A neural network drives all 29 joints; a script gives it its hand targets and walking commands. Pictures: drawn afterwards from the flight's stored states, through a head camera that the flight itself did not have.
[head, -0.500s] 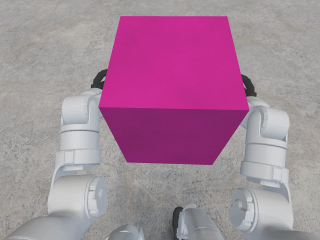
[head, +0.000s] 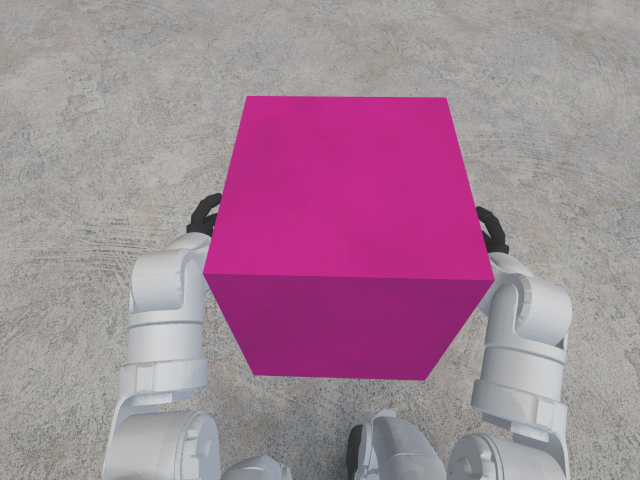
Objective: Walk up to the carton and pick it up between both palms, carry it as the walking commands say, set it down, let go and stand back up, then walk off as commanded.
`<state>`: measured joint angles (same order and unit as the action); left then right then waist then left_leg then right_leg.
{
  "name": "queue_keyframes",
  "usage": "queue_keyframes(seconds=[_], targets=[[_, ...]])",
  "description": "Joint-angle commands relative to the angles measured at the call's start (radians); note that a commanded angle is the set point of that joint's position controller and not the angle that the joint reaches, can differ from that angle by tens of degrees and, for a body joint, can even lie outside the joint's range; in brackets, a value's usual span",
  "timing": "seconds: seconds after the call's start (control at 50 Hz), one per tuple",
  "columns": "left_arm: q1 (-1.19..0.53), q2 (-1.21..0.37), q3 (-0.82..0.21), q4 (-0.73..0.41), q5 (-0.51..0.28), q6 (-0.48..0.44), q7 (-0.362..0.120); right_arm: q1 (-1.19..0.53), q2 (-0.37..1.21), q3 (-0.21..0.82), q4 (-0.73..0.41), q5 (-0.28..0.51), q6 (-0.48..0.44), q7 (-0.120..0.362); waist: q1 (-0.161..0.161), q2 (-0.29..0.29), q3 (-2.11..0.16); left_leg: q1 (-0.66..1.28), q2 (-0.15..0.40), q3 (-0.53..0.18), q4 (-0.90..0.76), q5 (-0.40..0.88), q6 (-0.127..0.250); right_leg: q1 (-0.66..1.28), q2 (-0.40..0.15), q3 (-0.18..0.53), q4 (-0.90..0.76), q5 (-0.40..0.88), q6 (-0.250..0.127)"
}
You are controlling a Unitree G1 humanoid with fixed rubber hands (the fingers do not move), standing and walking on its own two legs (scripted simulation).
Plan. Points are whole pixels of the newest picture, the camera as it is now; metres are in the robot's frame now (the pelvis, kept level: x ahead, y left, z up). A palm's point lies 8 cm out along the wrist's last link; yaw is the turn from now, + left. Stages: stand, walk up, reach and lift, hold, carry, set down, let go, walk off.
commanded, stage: carry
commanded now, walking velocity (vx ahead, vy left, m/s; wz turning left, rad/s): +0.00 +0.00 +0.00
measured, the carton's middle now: (341, 248) +0.38 +0.00 +0.02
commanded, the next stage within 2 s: none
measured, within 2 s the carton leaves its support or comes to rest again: neither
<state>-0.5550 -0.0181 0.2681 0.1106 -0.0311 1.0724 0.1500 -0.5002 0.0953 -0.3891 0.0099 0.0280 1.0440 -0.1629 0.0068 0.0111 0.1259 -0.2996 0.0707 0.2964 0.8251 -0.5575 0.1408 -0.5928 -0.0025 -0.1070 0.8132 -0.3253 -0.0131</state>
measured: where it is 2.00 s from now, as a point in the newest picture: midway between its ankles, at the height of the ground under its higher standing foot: (324, 251)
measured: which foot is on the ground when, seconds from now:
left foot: down 0.00-0.78, up 0.80-0.90, down 0.92-1.00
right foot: up 0.00-0.08, down 0.10-0.94, up 0.96-1.00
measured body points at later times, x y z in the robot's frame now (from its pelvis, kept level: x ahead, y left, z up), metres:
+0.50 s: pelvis +0.05 +0.04 +0.00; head +0.03 +0.06 +0.45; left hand +0.40 +0.22 +0.11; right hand +0.39 -0.12 +0.12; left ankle -0.05 +0.01 -0.70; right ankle +0.05 -0.11 -0.70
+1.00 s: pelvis +0.21 +0.10 -0.07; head +0.22 +0.15 +0.37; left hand +0.51 +0.28 -0.07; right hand +0.51 -0.05 -0.04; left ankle +0.19 +0.27 -0.71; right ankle +0.07 -0.07 -0.65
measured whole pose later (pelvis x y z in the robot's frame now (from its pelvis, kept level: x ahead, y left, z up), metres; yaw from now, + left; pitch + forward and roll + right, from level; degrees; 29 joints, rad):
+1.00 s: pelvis +0.21 +0.10 -0.07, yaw -5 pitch +2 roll -1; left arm -0.25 0.02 0.18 0.11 -0.06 0.97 0.13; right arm -0.25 0.16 -0.29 0.11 -0.01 0.89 -0.13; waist 0.10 -0.09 -0.03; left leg -0.54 0.13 -0.04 1.27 -0.78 -0.10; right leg -0.46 -0.09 0.07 1.46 -0.69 0.04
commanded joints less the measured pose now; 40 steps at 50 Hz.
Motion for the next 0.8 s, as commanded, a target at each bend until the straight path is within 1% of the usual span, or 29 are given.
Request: queue_keyframes(seconds=[0.0, 0.02, 0.06, 0.08, 0.1, 0.12, 0.14, 0.16, 0.18, 0.22, 0.24, 0.28, 0.3, 0.32, 0.34, 0.36, 0.4, 0.44, 0.5, 0.56, 0.6, 0.64, 0.66, 0.68, 0.7, 0.72, 0.74, 0.76, 0.78], targets=[[-0.807, -0.844, -0.695, -0.36, -0.234, -0.077, -0.059, -0.845, 0.776, 0.727, -0.283, 0.291, -0.05, 0.085, 0.007, 0.206, -0.785, 0.532, 0.241, -0.278, -0.167, 1.547, -0.046, 0.025, 0.023, -0.044, 0.032, 0.025, -0.031], [-0.681, -0.851, -0.704, -0.346, -0.228, -0.061, -0.065, -0.737, 0.761, 0.729, -0.298, 0.271, -0.039, 0.085, 0.006, 0.206, -0.801, 0.473, 0.22, -0.26, -0.142, 1.557, -0.052, 0.116, 0.042, -0.062, -0.015, 0.045, -0.042], [-0.581, -0.831, -0.688, -0.279, -0.216, -0.031, -0.07, -0.679, 0.706, 0.718, -0.292, 0.243, -0.021, 0.079, 0.003, 0.189, -0.841, 0.487, 0.211, -0.237, -0.061, 1.701, -0.065, 0.208, 0.065, -0.093, -0.138, 0.113, -0.067], [-0.532, -0.815, -0.673, -0.226, -0.198, -0.016, -0.068, -0.671, 0.673, 0.717, -0.283, 0.234, -0.01, 0.075, 0.004, 0.168, -0.87, 0.498, 0.213, -0.229, -0.013, 1.777, -0.084, 0.261, 0.055, -0.074, -0.19, 0.214, -0.079], [-0.527, -0.789, -0.657, -0.174, -0.182, -0.007, -0.065, -0.687, 0.641, 0.718, -0.269, 0.225, -0.003, 0.07, 0.001, 0.114, -0.884, 0.454, 0.203, -0.223, 0.037, 1.778, -0.11, 0.339, 0.019, -0.027, -0.198, 0.447, -0.099], [-0.537, -0.764, -0.637, -0.139, -0.169, -0.002, -0.063, -0.711, 0.627, 0.725, -0.253, 0.22, 0.003, 0.066, 0.003, 0.054, -0.878, 0.367, 0.194, -0.232, 0.07, 1.644, -0.139, 0.43, -0.039, 0.03, -0.173, 0.703, -0.129], [-0.591, -0.745, -0.618, -0.137, -0.16, -0.003, -0.061, -0.747, 0.626, 0.724, -0.241, 0.212, 0.007, 0.063, 0.003, -0.041, -0.868, 0.226, 0.187, -0.267, 0.056, 1.512, -0.182, 0.537, -0.093, 0.088, -0.042, 0.848, -0.173], [-0.593, -0.735, -0.601, -0.113, -0.144, 0.005, -0.056, -0.768, 0.614, 0.719, -0.225, 0.211, 0.013, 0.066, 0.002, -0.07, -0.819, 0.179, 0.168, -0.264, 0.0, 1.376, -0.194, 0.517, -0.088, 0.095, -0.024, 0.823, -0.178], [-0.619, -0.738, -0.596, -0.091, -0.142, 0.01, -0.054, -0.796, 0.615, 0.708, -0.198, 0.209, 0.018, 0.069, -0.003, -0.06, -0.768, 0.19, 0.166, -0.254, -0.078, 1.295, -0.187, 0.47, -0.069, 0.055, -0.041, 0.723, -0.153], [-0.703, -0.788, -0.62, -0.102, -0.176, 0.005, -0.061, -0.88, 0.655, 0.707, -0.19, 0.223, 0.004, 0.075, 0.0, 0.019, -0.699, 0.223, 0.172, -0.258, -0.18, 1.155, -0.109, 0.361, -0.053, 0.032, -0.121, 0.474, -0.105], [-0.729, -0.823, -0.631, -0.13, -0.199, 0.0, -0.066, -0.904, 0.691, 0.707, -0.2, 0.235, -0.001, 0.077, 0.003, 0.024, -0.688, 0.211, 0.183, -0.266, -0.198, 1.065, -0.088, 0.353, -0.068, 0.052, -0.158, 0.397, -0.11], [-0.827, -0.86, -0.641, -0.176, -0.228, -0.013, -0.069, -0.975, 0.74, 0.699, -0.206, 0.254, -0.005, 0.08, 0.006, 0.007, -0.669, 0.194, 0.192, -0.281, -0.266, 0.897, -0.092, 0.339, -0.082, 0.073, -0.168, 0.298, -0.119], [-0.852, -0.853, -0.63, -0.176, -0.23, -0.017, -0.065, -0.994, 0.748, 0.693, -0.188, 0.257, -0.002, 0.079, 0.008, 0.009, -0.66, 0.221, 0.208, -0.288, -0.286, 0.97, -0.104, 0.316, -0.076, 0.065, -0.157, 0.283, -0.114], [-0.812, -0.838, -0.617, -0.156, -0.221, -0.014, -0.061, -0.953, 0.742, 0.682, -0.163, 0.248, 0.006, 0.077, 0.009, 0.025, -0.663, 0.27, 0.233, -0.3, -0.274, 1.178, -0.115, 0.289, -0.062, 0.049, -0.14, 0.286, -0.107], [-0.754, -0.822, -0.605, -0.131, -0.21, -0.009, -0.058, -0.887, 0.73, 0.669, -0.135, 0.231, 0.014, 0.074, 0.008, 0.054, -0.678, 0.335, 0.261, -0.307, -0.241, 1.461, -0.123, 0.262, -0.04, 0.02, -0.116, 0.273, -0.095], [-0.678, -0.819, -0.598, -0.11, -0.2, 0.0, -0.057, -0.798, 0.723, 0.658, -0.117, 0.215, 0.023, 0.074, 0.006, 0.082, -0.695, 0.4, 0.273, -0.306, -0.215, 1.693, -0.127, 0.238, -0.014, -0.016, -0.096, 0.203, -0.085], [-0.446, -0.831, -0.592, -0.08, -0.179, 0.028, -0.06, -0.539, 0.711, 0.631, -0.106, 0.18, 0.054, 0.079, 0.001, 0.112, -0.712, 0.496, 0.262, -0.279, -0.178, 1.987, -0.15, 0.203, 0.03, -0.084, -0.039, 0.074, -0.067], [-0.392, -0.833, -0.598, -0.095, -0.177, 0.052, -0.067, -0.448, 0.694, 0.611, -0.122, 0.159, 0.068, 0.082, 0.001, 0.142, -0.677, 0.497, 0.241, -0.265, -0.152, 2.087, -0.165, 0.172, 0.054, -0.127, -0.002, 0.055, -0.061], [-0.542, -0.817, -0.636, -0.176, -0.188, 0.062, -0.078, -0.527, 0.683, 0.614, -0.157, 0.153, 0.057, 0.086, 0.004, 0.188, -0.552, 0.346, 0.234, -0.274, -0.167, 2.086, -0.188, 0.189, 0.04, -0.13, 0.024, 0.038, -0.072], [-0.555, -0.824, -0.656, -0.239, -0.181, 0.063, -0.088, -0.531, 0.698, 0.637, -0.225, 0.172, 0.052, 0.105, 0.015, 0.232, -0.442, 0.269, 0.239, -0.254, -0.187, 2.131, -0.244, 0.157, 0.033, -0.137, 0.097, -0.019, -0.079], [-0.557, -0.849, -0.675, -0.273, -0.183, 0.062, -0.092, -0.538, 0.718, 0.652, -0.273, 0.186, 0.044, 0.114, 0.018, 0.265, -0.403, 0.23, 0.225, -0.242, -0.196, 2.233, -0.291, 0.169, 0.04, -0.169, 0.117, -0.07, -0.078], [-0.524, -0.868, -0.687, -0.29, -0.174, 0.061, -0.095, -0.541, 0.692, 0.634, -0.295, 0.192, 0.037, 0.115, 0.02, 0.299, -0.393, 0.208, 0.21, -0.234, -0.187, 2.41, -0.354, 0.21, 0.052, -0.209, 0.118, -0.118, -0.08], [-0.498, -0.866, -0.677, -0.275, -0.158, 0.06, -0.097, -0.527, 0.654, 0.599, -0.273, 0.188, 0.032, 0.116, 0.023, 0.321, -0.392, 0.199, 0.201, -0.224, -0.177, 2.538, -0.402, 0.241, 0.059, -0.232, 0.119, -0.15, -0.084], [-0.53, -0.804, -0.641, -0.239, -0.135, 0.053, -0.094, -0.546, 0.606, 0.567, -0.242, 0.185, 0.023, 0.117, 0.033, 0.338, -0.393, 0.175, 0.187, -0.211, -0.151, 2.698, -0.471, 0.296, 0.066, -0.257, 0.11, -0.199, -0.089], [-0.443, -0.775, -0.621, -0.217, -0.109, 0.047, -0.091, -0.489, 0.579, 0.553, -0.23, 0.176, 0.016, 0.121, 0.054, 0.337, -0.395, 0.095, 0.167, -0.194, -0.05, 2.867, -0.558, 0.4, 0.06, -0.259, 0.078, -0.262, -0.109], [-0.447, -0.723, -0.582, -0.158, -0.073, 0.029, -0.085, -0.518, 0.532, 0.533, -0.176, 0.16, -0.005, 0.124, 0.088, 0.291, -0.416, -0.084, 0.119, -0.159, 0.204, 2.898, -0.67, 0.519, 0.005, -0.221, 0.037, -0.295, -0.158], [-0.365, -0.737, -0.572, -0.122, -0.049, 0.005, -0.08, -0.469, 0.531, 0.547, -0.14, 0.141, -0.025, 0.132, 0.12, 0.046, -0.497, -0.341, 0.089, -0.173, 0.765, 2.522, -0.755, 0.651, -0.166, -0.061, 0.031, -0.006, -0.247], [-0.318, -0.774, -0.555, -0.079, -0.043, -0.022, -0.072, -0.511, 0.56, 0.581, -0.156, 0.156, -0.036, 0.139, 0.157, -0.504, -0.539, -0.713, 0.048, -0.351, 1.502, 0.937, -0.679, 0.696, -0.423, 0.333, 0.006, 0.361, -0.394], [-0.477, -0.718, -0.524, 0.058, -0.042, -0.046, -0.057, -0.772, 0.498, 0.595, -0.141, 0.173, -0.047, 0.138, 0.128, -0.751, -0.463, -0.97, -0.018, -0.678, 1.671, -0.606, -0.444, 0.57, -0.524, 0.712, -0.039, 0.792, -0.454]])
